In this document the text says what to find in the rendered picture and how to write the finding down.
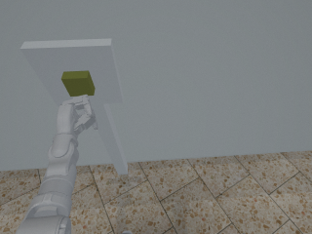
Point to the robot left upper arm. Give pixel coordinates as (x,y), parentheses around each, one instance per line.
(51,224)

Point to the left robot hand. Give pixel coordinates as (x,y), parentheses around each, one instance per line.
(73,123)

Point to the button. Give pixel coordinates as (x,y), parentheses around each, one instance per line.
(78,83)

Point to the left robot forearm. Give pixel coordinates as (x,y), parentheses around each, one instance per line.
(54,195)

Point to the panel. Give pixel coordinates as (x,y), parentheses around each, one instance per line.
(49,59)

